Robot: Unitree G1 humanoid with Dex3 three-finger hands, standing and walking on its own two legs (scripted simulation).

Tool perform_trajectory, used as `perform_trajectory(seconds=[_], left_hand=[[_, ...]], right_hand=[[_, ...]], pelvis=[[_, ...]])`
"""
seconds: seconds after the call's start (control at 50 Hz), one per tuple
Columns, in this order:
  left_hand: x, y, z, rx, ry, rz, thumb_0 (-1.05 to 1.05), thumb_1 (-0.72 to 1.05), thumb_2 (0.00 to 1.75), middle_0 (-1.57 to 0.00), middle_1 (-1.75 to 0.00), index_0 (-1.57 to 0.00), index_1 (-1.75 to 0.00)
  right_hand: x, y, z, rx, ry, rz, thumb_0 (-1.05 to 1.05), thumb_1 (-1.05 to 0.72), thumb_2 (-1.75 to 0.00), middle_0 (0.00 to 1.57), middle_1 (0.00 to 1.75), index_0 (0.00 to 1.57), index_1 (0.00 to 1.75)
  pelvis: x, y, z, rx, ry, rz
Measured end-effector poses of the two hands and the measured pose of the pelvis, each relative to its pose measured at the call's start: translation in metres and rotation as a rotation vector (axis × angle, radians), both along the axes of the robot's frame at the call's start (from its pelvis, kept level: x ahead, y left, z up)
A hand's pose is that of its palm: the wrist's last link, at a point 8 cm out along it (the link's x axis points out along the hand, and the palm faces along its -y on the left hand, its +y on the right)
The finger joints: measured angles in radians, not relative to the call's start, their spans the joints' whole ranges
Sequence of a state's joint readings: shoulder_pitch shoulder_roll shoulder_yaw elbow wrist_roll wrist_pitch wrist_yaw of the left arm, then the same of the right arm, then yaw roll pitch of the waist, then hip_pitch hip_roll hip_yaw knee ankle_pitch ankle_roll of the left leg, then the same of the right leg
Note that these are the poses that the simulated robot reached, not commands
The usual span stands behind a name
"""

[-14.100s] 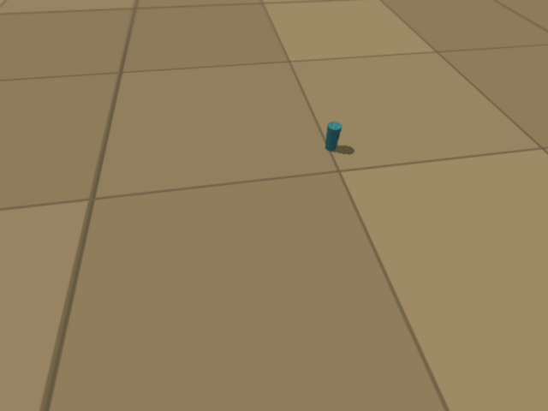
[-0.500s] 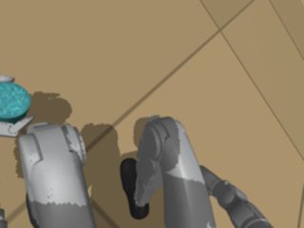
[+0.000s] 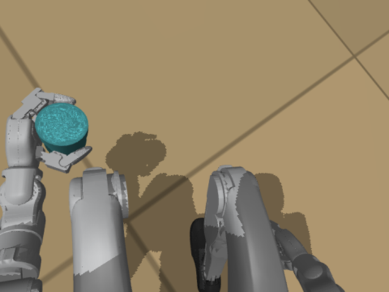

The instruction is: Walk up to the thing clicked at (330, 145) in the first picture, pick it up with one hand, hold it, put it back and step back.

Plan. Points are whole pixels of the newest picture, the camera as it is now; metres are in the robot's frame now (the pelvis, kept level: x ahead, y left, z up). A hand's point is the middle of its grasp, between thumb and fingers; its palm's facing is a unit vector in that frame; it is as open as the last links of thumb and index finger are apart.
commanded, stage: settle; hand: left
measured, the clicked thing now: (65, 140) +0.38 +0.24 -0.09
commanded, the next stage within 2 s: lift in 0.96 s
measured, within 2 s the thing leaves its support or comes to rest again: neither
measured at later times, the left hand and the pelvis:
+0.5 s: hand (56, 122) +0.38 +0.24 +0.00, palm faces +0.13 -0.99 -0.04, open 10.6 cm; pelvis +0.01 -0.01 +0.03, yaw +4 degrees
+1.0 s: hand (49, 114) +0.38 +0.24 +0.03, palm faces +0.15 -0.99 -0.03, open 10.6 cm; pelvis +0.01 -0.01 +0.05, yaw +6 degrees
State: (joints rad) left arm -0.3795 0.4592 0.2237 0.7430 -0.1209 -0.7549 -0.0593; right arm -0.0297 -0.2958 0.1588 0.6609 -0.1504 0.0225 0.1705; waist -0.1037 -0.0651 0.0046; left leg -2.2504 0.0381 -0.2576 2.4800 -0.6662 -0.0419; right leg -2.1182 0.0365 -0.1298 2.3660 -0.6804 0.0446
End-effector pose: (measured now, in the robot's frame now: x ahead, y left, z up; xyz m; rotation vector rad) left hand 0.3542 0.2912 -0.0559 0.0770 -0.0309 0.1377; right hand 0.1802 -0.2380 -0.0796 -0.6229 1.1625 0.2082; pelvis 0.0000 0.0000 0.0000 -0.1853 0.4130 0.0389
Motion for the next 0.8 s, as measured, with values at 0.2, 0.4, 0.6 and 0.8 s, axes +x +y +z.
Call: perform_trajectory(seconds=[0.2, 0.4, 0.6, 0.8], left_hand=[[-0.001, -0.005, 0.028, -0.012, 0.04, -0.011, 0.06, -0.4, 1.07, -0.76, -1.02, -0.64, -1.02], [0.0, -0.005, 0.048, -0.04, 0.05, -0.015, 0.06, -0.4, 1.07, -0.77, -1.01, -0.65, -1.01], [0.0, 0.003, 0.067, -0.044, 0.047, -0.005, 0.06, -0.41, 1.08, -0.77, -1.01, -0.65, -1.02], [-0.003, 0.005, 0.078, -0.044, 0.056, 0.001, 0.06, -0.43, 1.1, -0.77, -1.03, -0.65, -1.03]], right_hand=[[0.003, -0.009, -0.009, 0.047, 0.002, -0.113, 0.01, -0.91, -0.9, 0.21, 0.3, 0.21, 0.3], [0.024, -0.012, 0.003, 0.053, -0.063, -0.143, 0.01, -0.92, -0.91, 0.21, 0.3, 0.2, 0.3], [0.036, -0.009, 0.015, 0.061, -0.101, -0.144, 0.01, -0.92, -0.91, 0.21, 0.3, 0.2, 0.3], [0.029, -0.006, 0.017, 0.08, -0.097, -0.156, 0.01, -0.92, -0.91, 0.21, 0.3, 0.2, 0.3]], pelvis=[[0.007, -0.007, 0.014, 0.045, 0.072, 0.014], [0.011, -0.009, 0.028, 0.063, 0.107, 0.023], [0.013, -0.008, 0.041, 0.071, 0.123, 0.034], [0.011, -0.008, 0.047, 0.081, 0.125, 0.042]])
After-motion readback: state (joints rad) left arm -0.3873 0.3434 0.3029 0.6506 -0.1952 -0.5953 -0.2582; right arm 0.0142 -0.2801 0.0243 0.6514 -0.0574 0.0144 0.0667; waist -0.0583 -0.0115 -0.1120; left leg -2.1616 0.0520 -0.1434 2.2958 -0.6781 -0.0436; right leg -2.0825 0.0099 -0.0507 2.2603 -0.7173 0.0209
